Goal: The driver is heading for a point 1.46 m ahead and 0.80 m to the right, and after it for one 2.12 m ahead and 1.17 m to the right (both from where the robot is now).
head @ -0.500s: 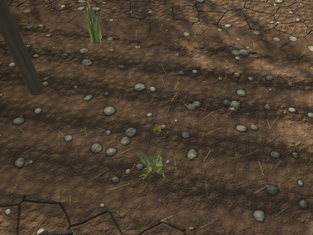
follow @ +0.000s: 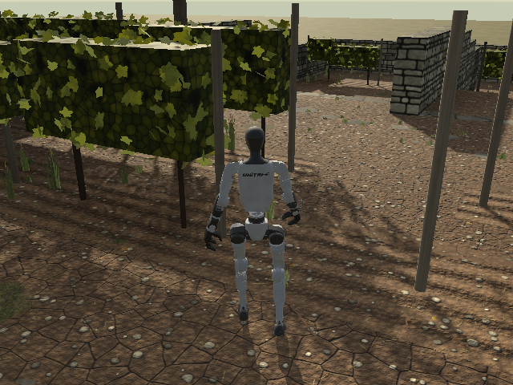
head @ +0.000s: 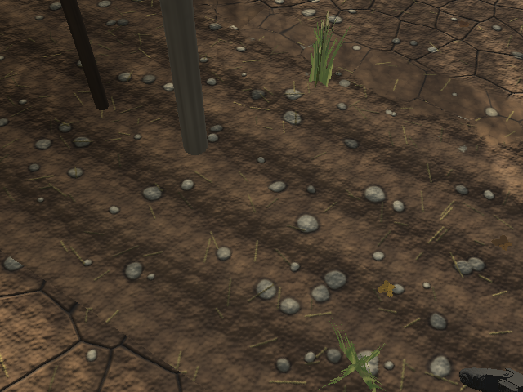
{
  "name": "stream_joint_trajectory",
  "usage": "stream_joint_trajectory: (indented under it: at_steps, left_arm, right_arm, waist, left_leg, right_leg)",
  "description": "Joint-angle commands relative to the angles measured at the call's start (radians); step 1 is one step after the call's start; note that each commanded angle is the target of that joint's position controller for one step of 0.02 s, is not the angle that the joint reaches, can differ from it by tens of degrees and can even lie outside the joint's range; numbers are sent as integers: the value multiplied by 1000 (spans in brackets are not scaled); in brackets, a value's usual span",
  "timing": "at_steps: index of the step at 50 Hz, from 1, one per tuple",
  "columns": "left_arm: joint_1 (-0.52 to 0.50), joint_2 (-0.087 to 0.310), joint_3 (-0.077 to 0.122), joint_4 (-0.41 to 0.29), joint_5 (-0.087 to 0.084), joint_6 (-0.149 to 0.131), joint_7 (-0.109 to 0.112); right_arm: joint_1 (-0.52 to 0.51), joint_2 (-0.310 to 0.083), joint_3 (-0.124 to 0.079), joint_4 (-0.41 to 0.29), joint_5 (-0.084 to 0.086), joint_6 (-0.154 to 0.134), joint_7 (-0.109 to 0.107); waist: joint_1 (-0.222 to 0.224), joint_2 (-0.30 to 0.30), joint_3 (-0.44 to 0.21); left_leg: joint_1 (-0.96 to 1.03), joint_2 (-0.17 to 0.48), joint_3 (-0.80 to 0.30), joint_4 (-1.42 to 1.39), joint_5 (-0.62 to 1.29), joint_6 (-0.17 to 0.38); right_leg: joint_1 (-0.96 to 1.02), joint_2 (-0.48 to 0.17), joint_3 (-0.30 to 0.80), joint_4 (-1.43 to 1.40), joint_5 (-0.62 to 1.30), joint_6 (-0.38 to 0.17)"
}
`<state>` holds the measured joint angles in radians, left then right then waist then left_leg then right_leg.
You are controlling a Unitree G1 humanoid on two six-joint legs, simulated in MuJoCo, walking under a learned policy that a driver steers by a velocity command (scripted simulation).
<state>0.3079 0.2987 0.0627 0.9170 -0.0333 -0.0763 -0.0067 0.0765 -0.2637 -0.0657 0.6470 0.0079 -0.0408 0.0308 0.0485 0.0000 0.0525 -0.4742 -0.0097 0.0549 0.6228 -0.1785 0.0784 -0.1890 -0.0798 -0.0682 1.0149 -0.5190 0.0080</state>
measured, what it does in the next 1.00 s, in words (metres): walks ahead, turning right: right foot, then left foot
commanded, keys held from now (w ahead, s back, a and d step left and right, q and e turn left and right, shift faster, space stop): w+e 1.00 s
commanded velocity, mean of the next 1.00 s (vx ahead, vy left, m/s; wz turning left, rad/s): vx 0.50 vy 0.00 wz -0.44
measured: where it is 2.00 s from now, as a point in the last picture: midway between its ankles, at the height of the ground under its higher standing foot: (444, 227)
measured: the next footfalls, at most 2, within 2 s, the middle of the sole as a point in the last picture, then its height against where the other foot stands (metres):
right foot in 0.48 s outside the picture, level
left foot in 0.96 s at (311, 279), level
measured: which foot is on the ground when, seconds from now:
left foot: down 0.00-0.50, up 0.52-0.94, down 0.96-1.00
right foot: up 0.00-0.46, down 0.48-0.96, up 0.98-1.00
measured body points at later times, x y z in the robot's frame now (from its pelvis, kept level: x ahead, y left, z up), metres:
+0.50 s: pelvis +0.28 -0.05 -0.01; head +0.31 -0.06 +0.44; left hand +0.53 +0.14 -0.10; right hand +0.24 -0.34 -0.14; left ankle +0.10 +0.09 -0.70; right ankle +0.37 -0.16 -0.72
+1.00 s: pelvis +0.57 -0.11 +0.00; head +0.59 -0.12 +0.45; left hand +0.76 +0.11 -0.11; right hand +0.62 -0.44 -0.07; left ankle +0.71 -0.06 -0.72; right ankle +0.38 -0.15 -0.69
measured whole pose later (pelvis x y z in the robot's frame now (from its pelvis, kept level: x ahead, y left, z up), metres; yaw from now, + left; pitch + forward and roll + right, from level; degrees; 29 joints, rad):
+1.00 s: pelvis +0.57 -0.11 +0.00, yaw -32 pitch +3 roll +1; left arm 0.36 0.30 0.08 0.74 -0.03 -0.03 0.02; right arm 0.07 -0.27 -0.05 0.69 -0.01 -0.13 0.02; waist 0.06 -0.03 -0.01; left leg -0.47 -0.03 -0.02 0.54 -0.13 0.02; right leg -0.20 0.09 0.21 0.84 -0.52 -0.04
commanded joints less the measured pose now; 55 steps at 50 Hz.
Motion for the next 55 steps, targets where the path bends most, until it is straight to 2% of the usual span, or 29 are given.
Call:
stream_joint_trajectory:
  at_steps: [1,2,4,6,10,13,17,19,21,23,24,25,26,27,28,29,30,31,34,39,44,46,47,48,49,50,51,53,55]
  left_arm:
    - [-105,129,15,-116,-25,-49,-8]
    - [-115,125,19,-108,-2,-42,-3]
    - [-40,104,23,-80,-3,-8,-2]
    - [-31,68,19,-76,-2,19,4]
    - [-103,48,18,-101,6,23,3]
    - [-190,24,7,-128,11,16,-15]
    - [-303,7,-7,-187,13,15,-39]
    - [-332,14,-6,-218,12,15,-55]
    - [-300,40,6,-235,10,18,-65]
    - [-128,104,41,-209,5,24,-61]
    - [31,166,74,-174,6,27,-46]
    - [122,280,105,-159,9,35,-25]
    - [101,281,93,-186,9,24,-28]
    - [103,205,71,-188,18,18,-30]
    - [53,164,61,-191,15,12,-29]
    - [-19,133,51,-204,11,9,-28]
    - [-73,99,40,-222,18,7,-24]
    - [-97,91,35,-239,28,7,-20]
    - [-89,127,45,-247,23,3,-4]
    - [-21,149,54,-236,10,17,18]
    - [36,140,54,-222,6,33,24]
    - [12,135,54,-233,10,37,26]
    - [4,106,45,-241,14,36,25]
    - [2,48,22,-260,24,32,20]
    - [144,-21,2,-290,5,20,20]
    - [157,75,13,-275,-12,18,22]
    - [54,145,32,-278,-8,23,23]
    - [-54,134,37,-307,17,30,21]
    - [-44,98,37,-315,5,39,9]
  right_arm:
    - [274,-165,-51,30,-7,-21,-12]
    - [207,-127,-40,30,-9,-26,-11]
    - [146,-87,-31,32,-18,-44,-9]
    - [136,-96,-36,54,-20,-66,-11]
    - [163,-105,-39,94,-30,-75,-30]
    - [174,-121,-40,111,-23,-73,-38]
    - [249,-144,-49,155,-9,-51,-46]
    - [259,-156,-54,166,-1,-33,-51]
    - [236,-183,-59,161,3,-16,-60]
    - [211,-211,-63,153,6,1,-69]
    - [196,-208,-58,146,10,0,-74]
    - [270,-108,-28,107,-21,-20,-66]
    - [272,-59,0,82,-15,-64,-48]
    - [148,-134,-20,58,26,-95,-30]
    - [101,-134,-16,41,39,-110,-26]
    - [98,-129,-17,50,17,-113,-33]
    - [109,-145,-28,58,-4,-104,-40]
    - [128,-145,-32,59,-10,-89,-40]
    - [125,-109,-25,46,-22,-59,-45]
    - [-61,-67,-2,-3,-15,-64,-35]
    - [-111,-123,-18,-29,3,-86,-12]
    - [-35,-143,-30,-12,5,-97,-10]
    - [55,-167,-44,10,-3,-102,-15]
    - [194,-217,-59,22,-23,-106,-23]
    - [297,-308,-79,50,-39,-95,-25]
    - [304,-240,-68,57,-11,-88,-18]
    - [256,-162,-46,39,-7,-81,-23]
    - [173,-117,-27,41,-19,-66,-27]
    - [150,-95,-18,53,-23,-69,-31]
  waist:
    - [-152,67,-215]
    - [-115,59,-153]
    - [-53,84,-118]
    - [-31,62,-80]
    - [-45,48,-29]
    - [-77,43,0]
    - [-125,28,45]
    - [-123,38,45]
    - [-84,76,-5]
    - [21,104,-113]
    - [108,70,-194]
    - [72,-154,-300]
    - [34,-202,-442]
    - [88,-105,-381]
    - [64,-65,-252]
    - [10,7,-162]
    - [-28,-2,-122]
    - [-55,-21,-110]
    - [-72,-33,-90]
    - [2,-82,-66]
    - [12,-110,-68]
    - [-39,-138,-79]
    - [-85,-132,-127]
    - [-147,-46,-251]
    - [-94,269,-379]
    - [-109,282,-358]
    - [-141,167,-226]
    - [-116,85,-90]
    - [-80,122,-58]
  left_leg:
    - [634,338,-452,-296,110,208]
    - [508,301,-362,-329,149,182]
    - [368,268,-257,-412,165,161]
    - [315,265,-176,-466,211,159]
    - [341,235,-28,-496,267,122]
    - [358,219,59,-513,264,90]
    - [508,268,101,-477,327,81]
    - [585,292,117,-420,441,70]
    - [618,296,144,-307,761,46]
    - [589,275,164,-48,996,14]
    - [452,232,181,188,871,-25]
    - [49,116,169,566,216,-89]
    - [-213,-63,-60,800,-418,-110]
    - [-330,1,-170,824,-364,-81]
    - [-352,46,-156,752,-279,-59]
    - [-304,88,-146,651,-218,-59]
    - [-226,116,-142,578,-181,-68]
    - [-166,126,-144,546,-159,-78]
    - [-130,118,-112,407,-85,-125]
    - [-50,44,-91,17,232,-152]
    - [-5,14,-134,-127,187,-122]
    - [91,11,-123,-164,125,-86]
    - [232,23,-119,-187,123,-57]
    - [470,172,-254,-170,66,6]
    - [808,408,-706,-245,-103,174]
    - [814,453,-887,-310,-368,199]
    - [702,400,-729,-329,-394,149]
    - [477,311,-474,-355,-153,100]
    - [377,263,-333,-402,-29,84]
  right_leg:
    - [-587,-37,134,289,78,-36]
    - [-543,-66,133,227,138,-30]
    - [-431,-89,153,184,225,-21]
    - [-438,-87,163,143,279,-5]
    - [-522,-61,186,-42,494,10]
    - [-492,-40,125,-226,636,-3]
    - [-552,-25,73,-351,599,-36]
    - [-567,-7,38,-379,508,-59]
    - [-469,50,-22,-384,403,-95]
    - [-226,129,-63,-394,336,-146]
    - [38,143,-17,-469,405,-188]
    - [422,-99,395,-467,412,-321]
    - [609,-263,901,-653,290,-469]
    - [588,-239,810,-707,267,-406]
    - [449,-204,664,-710,308,-366]
    - [282,-159,554,-717,398,-332]
    - [157,-126,476,-736,491,-316]
    - [77,-104,448,-759,533,-314]
    - [-43,-68,363,-790,642,-315]
    - [-99,9,293,-764,517,-237]
    - [17,-52,440,-656,402,-211]
    - [32,-53,480,-584,421,-187]
    - [7,-9,457,-492,462,-157]
    - [-95,51,381,-241,385,-119]
    - [-443,199,242,104,-29,-47]
    - [-607,123,249,267,-68,-31]
    - [-644,81,245,315,28,-25]
    - [-595,22,206,258,155,-18]
    - [-523,-16,192,197,201,-19]
Keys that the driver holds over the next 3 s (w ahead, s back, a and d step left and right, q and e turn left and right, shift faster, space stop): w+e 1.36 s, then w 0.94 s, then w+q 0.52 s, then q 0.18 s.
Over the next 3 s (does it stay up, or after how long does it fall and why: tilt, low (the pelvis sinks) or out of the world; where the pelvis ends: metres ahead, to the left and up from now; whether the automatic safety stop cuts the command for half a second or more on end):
stays up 1.31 -0.87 0.00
